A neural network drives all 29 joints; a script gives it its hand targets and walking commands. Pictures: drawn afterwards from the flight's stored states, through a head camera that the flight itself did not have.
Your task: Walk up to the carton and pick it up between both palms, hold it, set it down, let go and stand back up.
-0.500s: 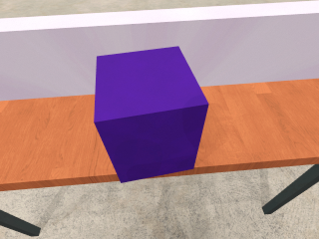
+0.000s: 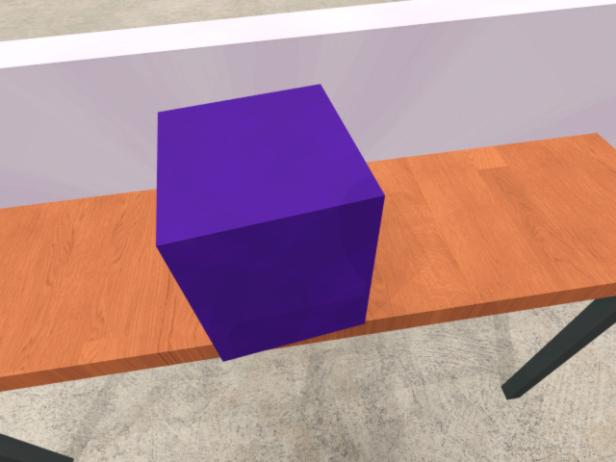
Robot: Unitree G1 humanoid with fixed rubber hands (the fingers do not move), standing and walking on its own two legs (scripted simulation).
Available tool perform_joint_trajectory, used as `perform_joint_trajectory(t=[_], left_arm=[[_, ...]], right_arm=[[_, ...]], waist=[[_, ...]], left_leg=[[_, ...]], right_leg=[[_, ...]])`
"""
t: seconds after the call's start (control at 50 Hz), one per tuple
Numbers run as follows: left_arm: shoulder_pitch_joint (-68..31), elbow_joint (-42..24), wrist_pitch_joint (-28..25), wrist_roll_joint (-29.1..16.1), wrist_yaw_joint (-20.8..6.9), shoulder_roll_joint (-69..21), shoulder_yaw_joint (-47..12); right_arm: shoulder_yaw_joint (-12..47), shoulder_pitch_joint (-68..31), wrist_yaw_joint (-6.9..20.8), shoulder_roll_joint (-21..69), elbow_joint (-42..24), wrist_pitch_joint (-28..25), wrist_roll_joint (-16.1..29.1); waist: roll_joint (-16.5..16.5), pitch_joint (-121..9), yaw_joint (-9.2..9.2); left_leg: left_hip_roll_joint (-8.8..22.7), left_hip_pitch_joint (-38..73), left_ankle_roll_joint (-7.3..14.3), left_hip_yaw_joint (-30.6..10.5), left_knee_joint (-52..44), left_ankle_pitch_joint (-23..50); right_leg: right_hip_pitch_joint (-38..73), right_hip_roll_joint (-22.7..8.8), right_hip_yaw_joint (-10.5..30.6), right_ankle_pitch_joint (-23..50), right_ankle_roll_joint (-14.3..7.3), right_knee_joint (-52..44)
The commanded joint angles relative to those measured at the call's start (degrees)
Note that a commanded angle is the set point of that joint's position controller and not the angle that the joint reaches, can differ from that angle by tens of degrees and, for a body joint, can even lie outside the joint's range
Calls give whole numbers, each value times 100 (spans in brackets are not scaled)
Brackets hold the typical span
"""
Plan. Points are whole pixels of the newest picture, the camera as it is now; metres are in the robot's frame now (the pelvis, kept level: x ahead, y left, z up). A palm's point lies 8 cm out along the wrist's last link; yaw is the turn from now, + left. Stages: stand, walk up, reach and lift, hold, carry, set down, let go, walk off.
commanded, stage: walk up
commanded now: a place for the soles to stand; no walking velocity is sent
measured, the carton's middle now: (270, 227) +0.38 +0.07 +0.11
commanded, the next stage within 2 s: reach and lift in 0.40 s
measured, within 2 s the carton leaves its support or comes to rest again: neither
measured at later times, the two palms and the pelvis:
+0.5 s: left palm out of the picture +0.09 +0.27 -0.12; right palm out of the picture +0.07 -0.28 -0.13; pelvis -0.01 +0.00 -0.01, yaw +0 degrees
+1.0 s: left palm out of the picture +0.11 +0.24 -0.06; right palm out of the picture +0.11 -0.27 -0.06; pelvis -0.03 -0.04 +0.00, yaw +3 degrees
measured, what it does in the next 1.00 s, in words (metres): shifts its weight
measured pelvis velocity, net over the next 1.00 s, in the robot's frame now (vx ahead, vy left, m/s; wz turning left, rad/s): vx -0.03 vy -0.04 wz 0.05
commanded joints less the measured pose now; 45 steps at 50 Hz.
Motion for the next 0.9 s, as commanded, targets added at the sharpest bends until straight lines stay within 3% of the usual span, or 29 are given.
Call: perform_joint_trajectory(t=[0.0, 0.06, 0.1, 0.12, 0.22, 0.26, 0.32, 0.34, 0.38, 0.4, 0.42, 0.48, 0.5, 0.52, 0.56, 0.6, 0.62, 0.64, 0.66, 0.7, 0.72, 0.78, 0.82, 0.86, 0.88], left_arm=[[132, -489, -137, 14, 62, 1089, 266], [92, -584, -120, -6, 48, 1057, 245], [74, -610, -108, -11, 41, 999, 225], [109, -626, -92, -25, 38, 1005, 226], [132, -687, -20, -12, 52, 870, 202], [69, -744, -37, -7, 70, 997, 241], [46, -749, -65, -18, 55, 1226, 320], [-29, -811, -62, -29, 50, 1355, 341], [-167, -792, -47, -17, 44, 1370, 347], [-3501, -470, 1224, -143, 42, 1250, 162], [-2991, -830, 1685, -180, 146, 1028, -76], [-2830, -1583, 2053, -36, -18, 799, 10], [-2600, -1879, 2192, 87, -111, 780, 131], [-2367, -2389, 2275, 196, -162, 744, 231], [-1760, -2819, 2392, 306, -217, 761, 370], [-1408, -3275, 2311, 333, -136, 740, 457], [-1064, -3243, 2291, 336, -127, 684, 489], [-952, -3379, 2254, 283, -121, 722, 523], [-800, -3304, 2242, 303, -89, 661, 481], [-873, -3150, 2185, 260, -95, 763, 558], [-1034, -3063, 2170, 256, -104, 842, 540], [-1617, -2837, 2188, 233, -104, 967, 550], [-1914, -2815, 2290, 303, -116, 971, 500], [-2122, -3027, 2245, 371, -141, 906, 454], [-2084, -3182, 2149, 425, -145, 862, 498]], right_arm=[[-232, 263, -47, -826, -440, -89, -45], [-238, 275, -69, -921, -470, -99, -34], [-237, 119, -56, -961, -509, -104, -35], [-240, 155, -61, -966, -523, -97, -38], [-219, -123, -25, -1056, -637, -48, 20], [-203, -147, 3, -1009, -701, -41, 22], [-223, -83, 16, -1008, -762, 11, -31], [-203, -20, 20, -926, -782, 30, -32], [-202, 149, 15, -919, -773, 37, -46], [-730, -2759, 290, -285, -221, -891, -477], [-1062, -2115, 493, -770, -201, -1077, -479], [-1139, -1519, 550, -807, -531, -1094, -354], [-1119, -1214, 481, -832, -581, -1069, -293], [-1109, -995, 442, -893, -681, -1052, -181], [-1125, -532, 361, -909, -795, -1097, 5], [-991, -328, 332, -981, -1133, -1106, 175], [-911, -142, 312, -971, -1217, -1097, 210], [-853, -102, 271, -955, -1430, -1112, 239], [-829, -87, 279, -961, -1402, -1102, 262], [-731, -224, 228, -764, -1674, -1081, 173], [-658, -241, 181, -583, -1704, -1024, 165], [-486, -482, 74, -97, -1931, -732, -33], [-331, -602, 39, 134, -2312, -455, 60], [-243, -557, 59, 163, -2717, -260, 158], [-242, -485, 68, 64, -2953, -207, 184]], waist=[[-459, -224, -81], [-416, -560, -83], [-209, -442, -8], [-299, -460, -9], [298, -209, 62], [214, -161, 15], [-203, -221, 25], [-457, -139, -19], [-348, 12, -73], [-23, 216, 174], [321, 642, 97], [24, -310, 9], [-126, -773, 6], [-14, -1316, 39], [-163, -2187, -107], [-130, -2480, -81], [-349, -2381, -127], [-360, -2327, -91], [-220, -2113, -90], [-413, -1638, -40], [-265, -1325, 5], [-214, 0, 112], [247, 592, 237], [791, 949, 292], [996, 856, 311]], left_leg=[[666, 811, 122, -892, -232, 1367], [753, 931, 150, -936, -251, 1531], [848, 769, 215, -942, -296, 1691], [899, 763, 254, -910, -312, 1738], [1259, 56, 533, -858, -756, 1167], [1180, 33, 478, -769, -617, 1309], [870, 308, 264, -641, 10, 1254], [710, 352, 165, -664, 148, 976], [473, 447, 3, -836, 181, 406], [337, -1197, -373, -770, 388, -570], [481, -1334, -432, -820, 163, -908], [641, -573, -415, -844, 439, -260], [625, -313, -386, -752, 610, 354], [600, -36, -438, -727, 678, 956], [524, 602, -540, -746, 857, 2233], [430, 1064, -587, -830, 653, 2648], [369, 1107, -560, -831, 615, 2659], [299, 1044, -544, -812, 451, 2557], [255, 1008, -570, -789, 238, 2627], [103, 860, -474, -661, -55, 2002], [33, 707, -435, -591, -273, 1529], [18, -348, -261, -348, -832, 6], [102, -902, -167, -213, -1134, -474], [362, -1801, -12, -216, -1586, -1062], [560, -2399, 158, -303, -1879, -1450]], right_leg=[[-653, -808, 1062, 1301, -476, -750], [-492, -701, 893, 1374, -468, -513], [-329, -613, 706, 1531, -383, -264], [-314, -578, 613, 1594, -374, -171], [-59, -386, 94, 1022, -219, 316], [10, -454, 200, 1295, -224, 218], [-298, -709, 874, 1525, -458, -194], [-541, -800, 1193, 1292, -574, -468], [-904, -1014, 1725, 470, -764, -991], [-1932, -611, -726, -969, -598, 277], [-1790, -369, -1175, -940, -704, 631], [-1323, -314, -1288, -22, -675, 636], [-937, -288, -1255, 575, -588, 631], [-568, -210, -1243, 1073, -531, 671], [-194, -91, -1305, 2034, -418, 661], [129, 19, -1332, 2225, -332, 349], [230, 37, -1321, 2302, -312, 215], [351, 26, -1295, 2407, -285, 113], [420, 49, -1325, 2434, -288, -1], [480, -55, -1185, 2121, -255, -405], [602, -136, -1077, 1968, -232, -547], [802, -351, -724, 381, -168, -984], [1224, -322, -624, -345, -186, -1098], [2036, -207, -583, -454, -141, -908], [2872, -30, -653, -151, -57, -649]])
